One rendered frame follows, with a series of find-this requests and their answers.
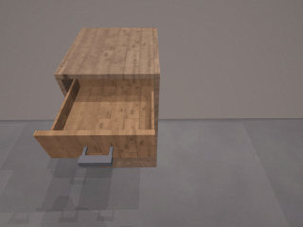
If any drawer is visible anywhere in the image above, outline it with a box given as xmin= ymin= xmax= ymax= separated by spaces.
xmin=33 ymin=79 xmax=155 ymax=159

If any handle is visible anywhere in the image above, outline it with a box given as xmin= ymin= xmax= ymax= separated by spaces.
xmin=78 ymin=147 xmax=114 ymax=167

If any cabinet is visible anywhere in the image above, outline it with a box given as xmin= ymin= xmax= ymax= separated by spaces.
xmin=54 ymin=27 xmax=160 ymax=167

